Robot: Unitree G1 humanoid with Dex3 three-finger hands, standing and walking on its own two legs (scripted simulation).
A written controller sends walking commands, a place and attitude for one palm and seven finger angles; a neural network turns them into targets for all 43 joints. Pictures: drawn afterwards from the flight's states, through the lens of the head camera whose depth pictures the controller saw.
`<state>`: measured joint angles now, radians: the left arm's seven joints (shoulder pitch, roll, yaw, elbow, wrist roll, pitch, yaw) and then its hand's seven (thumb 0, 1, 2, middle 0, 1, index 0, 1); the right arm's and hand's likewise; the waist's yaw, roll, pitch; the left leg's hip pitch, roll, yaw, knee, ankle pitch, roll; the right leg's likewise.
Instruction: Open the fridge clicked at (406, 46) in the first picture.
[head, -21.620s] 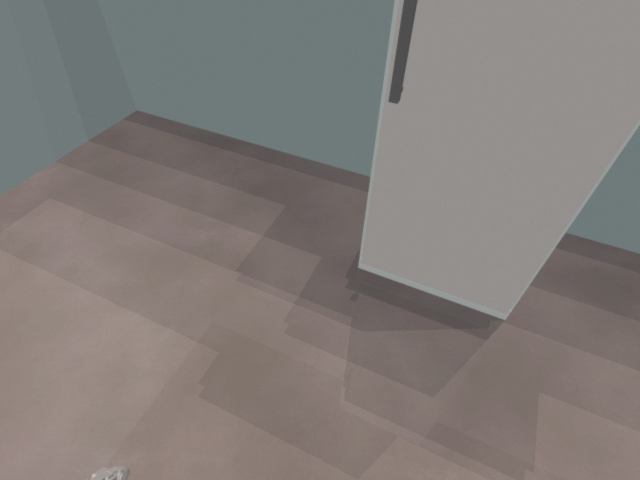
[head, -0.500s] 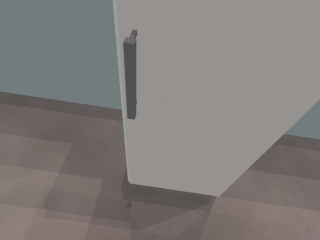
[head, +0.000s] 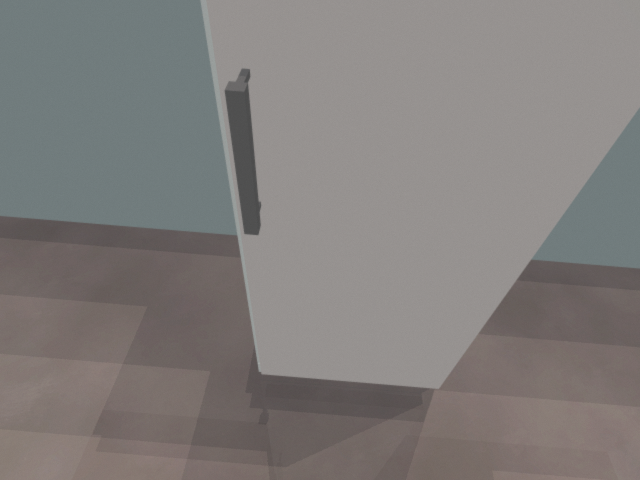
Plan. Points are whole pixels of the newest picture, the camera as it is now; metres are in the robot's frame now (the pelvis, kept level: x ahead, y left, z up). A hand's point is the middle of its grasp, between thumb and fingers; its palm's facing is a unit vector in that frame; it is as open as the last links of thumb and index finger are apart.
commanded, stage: come to a stop and stand still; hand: left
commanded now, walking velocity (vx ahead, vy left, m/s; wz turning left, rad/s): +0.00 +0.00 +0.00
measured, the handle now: (248, 160) +0.50 +0.14 +0.14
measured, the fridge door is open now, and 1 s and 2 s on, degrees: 0 0 0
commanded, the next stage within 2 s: look again from close up in 0.20 s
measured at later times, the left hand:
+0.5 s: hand out of the picture -0.02 +0.16 -0.18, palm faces +0.03 -0.98 -0.17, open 7.3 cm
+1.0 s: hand out of the picture +0.04 +0.17 -0.18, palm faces -0.02 -0.98 -0.18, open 7.3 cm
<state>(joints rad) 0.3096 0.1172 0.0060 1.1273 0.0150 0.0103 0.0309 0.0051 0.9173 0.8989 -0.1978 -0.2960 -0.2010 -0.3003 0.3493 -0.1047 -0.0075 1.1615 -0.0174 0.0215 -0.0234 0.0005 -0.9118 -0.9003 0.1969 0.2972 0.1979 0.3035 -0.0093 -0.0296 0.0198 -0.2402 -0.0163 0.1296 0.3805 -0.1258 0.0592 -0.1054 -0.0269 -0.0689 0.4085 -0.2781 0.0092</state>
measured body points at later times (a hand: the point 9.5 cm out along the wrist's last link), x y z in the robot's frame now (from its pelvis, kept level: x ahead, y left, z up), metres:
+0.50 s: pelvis +0.01 +0.01 -0.01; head +0.02 +0.00 +0.44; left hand -0.02 +0.21 -0.17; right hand +0.01 -0.21 -0.17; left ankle +0.06 +0.07 -0.74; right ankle -0.04 -0.12 -0.74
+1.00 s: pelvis +0.03 +0.00 +0.00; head +0.04 +0.01 +0.44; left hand +0.04 +0.22 -0.17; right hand +0.04 -0.23 -0.16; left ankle +0.06 +0.07 -0.74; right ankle -0.04 -0.12 -0.74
